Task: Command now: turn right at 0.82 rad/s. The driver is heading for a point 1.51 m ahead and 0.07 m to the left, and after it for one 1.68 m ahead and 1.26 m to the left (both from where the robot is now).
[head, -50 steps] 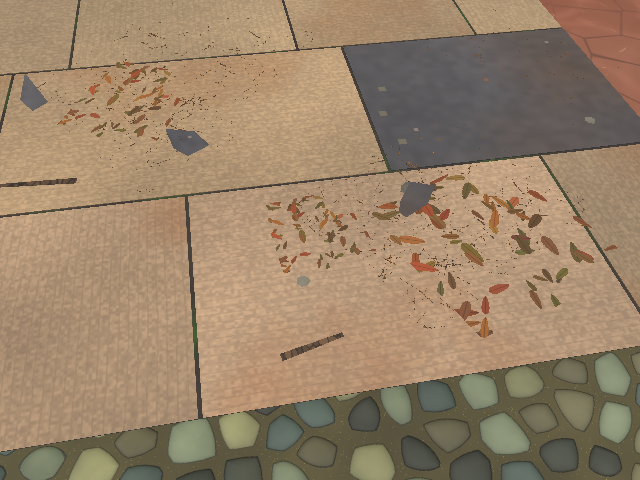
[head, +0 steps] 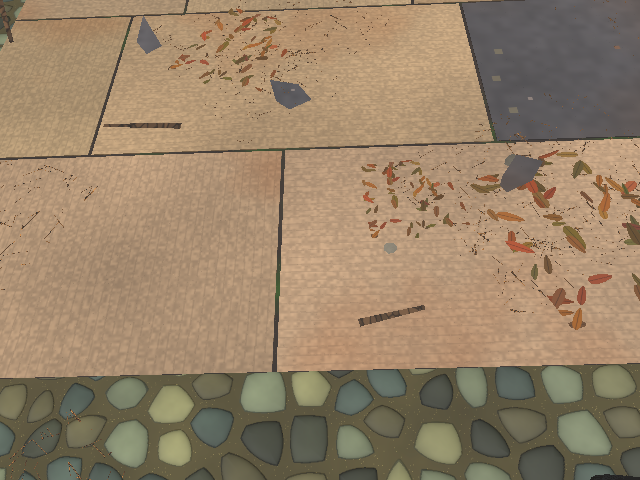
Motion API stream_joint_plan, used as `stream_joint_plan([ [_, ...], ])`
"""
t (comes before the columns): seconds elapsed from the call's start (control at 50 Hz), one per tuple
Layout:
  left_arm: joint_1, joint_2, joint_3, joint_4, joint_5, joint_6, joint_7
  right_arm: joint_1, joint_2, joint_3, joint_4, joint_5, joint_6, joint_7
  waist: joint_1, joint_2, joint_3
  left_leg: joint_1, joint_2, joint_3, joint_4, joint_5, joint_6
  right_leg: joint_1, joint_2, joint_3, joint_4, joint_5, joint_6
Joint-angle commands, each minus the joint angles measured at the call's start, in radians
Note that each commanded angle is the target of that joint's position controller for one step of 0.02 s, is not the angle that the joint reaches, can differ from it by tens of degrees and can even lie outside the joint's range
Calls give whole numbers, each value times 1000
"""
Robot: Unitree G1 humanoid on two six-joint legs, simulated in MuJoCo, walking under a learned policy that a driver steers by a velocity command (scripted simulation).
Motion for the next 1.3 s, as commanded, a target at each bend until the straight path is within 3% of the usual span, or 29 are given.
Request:
stream_joint_plan([
  [0.02, 50, 93, 38, -86, -2, -1, -5, -28, -165, -55, -45, 26, -19, 13, 15, 111, -130, 30, 240, -74, 14, 385, 142, 150, 43, -50, -185, 117, -66],
  [0.04, 113, 140, 61, -72, 5, -5, 12, 33, -130, -49, -18, 21, -20, 21, 32, -2, -141, -59, 170, -16, 175, 260, 76, 284, 56, 18, -291, 273, -115],
  [0.06, 161, 309, 105, -88, 4, -15, 36, 14, -68, -27, -68, -26, -20, 23, 26, -369, -127, -394, 9, 48, 538, -243, -42, 478, -193, 432, -371, 757, -264],
  [0.08, 151, 313, 92, -119, 46, -52, 23, -96, -68, -20, -117, -33, -22, 11, 60, -325, -225, -521, -109, -189, 742, -424, -53, 461, -304, 690, -430, 703, -447],
  [0.1, 130, 269, 78, -119, 50, -80, 12, -130, -109, -28, -116, -15, -22, 4, 73, -187, -218, -545, -88, -263, 793, -366, -26, 455, -286, 618, -462, 566, -430],
  [0.14, 38, 205, 58, -119, 5, -90, 30, -111, -124, -36, -93, -10, -28, -11, 14, -85, -147, -548, -54, -299, 713, -189, 10, 398, -197, 509, -462, 393, -327],
  [0.16, -19, 182, 47, -133, -5, -81, 42, -95, -140, -43, -86, -17, -28, -15, -14, -97, -137, -507, -53, -302, 661, -123, 9, 350, -163, 469, -462, 382, -296],
  [0.22, -63, 145, 23, -154, 24, -68, 63, -1, -120, -38, -22, -8, -19, -1, -34, -103, -193, -403, -80, -251, 643, -12, -26, 321, -130, 360, -446, 511, -282],
  [0.32, -83, 38, -31, -106, 53, -76, 58, 34, -53, -1, 18, -2, 0, 11, -18, -127, -179, -218, -13, -223, 383, 54, -54, 255, -91, 227, -466, 395, -259],
  [0.42, -86, 148, -1, -62, 58, -70, 45, -11, -153, -16, -21, 23, 1, 18, 36, -144, -33, -255, -26, -186, 301, -67, -24, 233, -166, 282, -496, 217, -303],
  [0.52, -113, 131, 8, -54, 38, -52, 61, 61, -119, -9, -28, 27, -2, 33, 11, -98, -93, -295, -17, -167, 318, -155, -12, 382, -242, 262, -409, 609, -323],
  [0.6, -159, 125, 20, -58, 16, -41, 66, 141, -106, -13, -22, 33, 5, 51, -42, -103, -141, -153, -64, -103, 93, 0, 30, 381, -209, 138, -297, 663, -249],
  [0.62, -140, 113, 20, -46, 5, -44, 66, 174, -125, -23, -19, 26, 3, 46, -61, -74, -145, -68, -75, -136, -29, 150, 64, 329, -167, 82, -211, 565, -187],
  [0.64, -116, 86, 18, -53, 25, -54, 62, 206, -225, -54, -30, 20, 0, 30, -50, 113, -155, 86, 52, -388, -119, 462, 142, 140, -61, -18, 20, 290, -86],
  [0.66, -218, 35, 0, -123, 68, -65, 58, 221, -340, -77, -52, 2, -13, 27, -54, 339, -147, 232, 267, -760, -118, 848, 343, -202, 140, 0, 253, -274, 5],
  [0.68, -252, 62, 5, -124, 60, -78, 55, 247, -278, -63, -63, -24, -27, 33, -108, 185, -232, 278, 289, -758, -128, 813, 417, -258, 136, 150, 406, -341, 2],
  [0.72, -216, 86, 16, -92, 33, -85, 53, 152, -238, -56, -68, 5, -36, 25, -46, 48, -178, 259, 176, -605, -107, 709, 320, -295, 95, 178, 420, -177, -7],
  [0.78, -183, 83, 17, -73, 32, -91, 45, 138, -199, -39, -79, 39, -7, -3, -29, 64, -200, 222, 86, -556, -144, 491, 277, -231, 96, 172, 321, -18, 21],
  [0.82, -199, 81, 17, -67, 14, -110, 23, 183, -198, -36, -79, 39, -11, -4, -59, 82, -171, 221, 65, -626, -244, -81, 283, -250, 98, 171, 164, 61, 18],
  [0.86, -259, 92, 21, -82, 7, -136, 17, 199, -217, -36, -77, 27, -23, -5, -77, 132, -89, 187, 71, -696, -298, -243, 291, -266, 110, 180, 22, 84, 20],
  [0.98, -278, 70, 7, -63, 8, -204, 0, 227, -195, -15, -54, 22, -46, -2, -113, 177, -55, 102, 52, -628, -263, -124, 264, -126, 93, 134, -201, 211, 27],
  [1.08, -320, 83, -12, -94, -7, -221, -13, 262, -197, -4, -30, 20, -68, 28, -154, 171, 30, 108, 125, -617, -298, -101, 272, -128, 47, 66, -247, 185, -54],
  [1.16, -176, 115, -7, -72, -14, -219, -18, 252, -210, -4, -10, 7, -65, 29, -66, 139, -29, 151, 121, -468, -181, 406, 241, 36, 95, -11, -296, 176, -150],
  [1.18, -15, 147, 12, -24, -14, -215, -13, 235, -195, 2, -16, 0, -65, 23, 9, 97, -132, 96, 76, -386, -4, 640, 217, 247, 122, -11, -268, 186, -184],
  [1.2, 219, 197, 31, 23, -16, -213, -9, 185, -171, 15, -54, -12, -71, 13, 118, -10, -263, -115, 3, -297, 323, 671, 160, 553, 24, 196, -278, 59, -260],
  [1.22, 354, 281, 51, 52, -12, -210, -15, 198, -92, 40, -106, -16, -99, 12, 114, -326, -323, -480, -143, -244, 716, 85, 62, 805, -174, 714, -444, -325, -384],
  [1.24, 332, 190, 24, 48, -9, -214, -23, 135, -117, 42, -125, 16, -130, 18, 115, -272, -247, -662, -142, -333, 796, -113, 73, 818, -226, 898, -551, -442, -374],
  [1.26, 284, 159, 15, 34, 10, -206, -15, 66, -139, 38, -130, 38, -155, 32, 111, -185, -124, -748, -94, -330, 818, -61, 87, 751, -214, 794, -551, -355, -366],
  [1.3, 260, 129, 4, 11, 22, -188, -7, 10, -115, 46, -134, -3, -184, 43, 79, -16, -53, -716, -52, -317, 706, 15, 88, 608, -146, 669, -572, -182, -359],
])
Velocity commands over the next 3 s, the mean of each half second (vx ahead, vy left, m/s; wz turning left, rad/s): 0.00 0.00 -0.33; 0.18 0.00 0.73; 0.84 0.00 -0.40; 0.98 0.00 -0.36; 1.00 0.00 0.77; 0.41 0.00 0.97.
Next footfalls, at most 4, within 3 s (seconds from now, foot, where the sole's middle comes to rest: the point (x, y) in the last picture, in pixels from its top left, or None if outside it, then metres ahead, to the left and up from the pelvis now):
0.04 right None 0.05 -0.12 -0.77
0.62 left None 0.07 0.10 -0.77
1.18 right None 0.34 -0.07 -0.77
1.62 left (283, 328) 0.77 0.17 -0.77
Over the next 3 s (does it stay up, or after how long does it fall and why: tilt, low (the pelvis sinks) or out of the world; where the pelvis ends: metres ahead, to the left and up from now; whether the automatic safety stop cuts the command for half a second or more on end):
stays up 1.60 0.02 -0.02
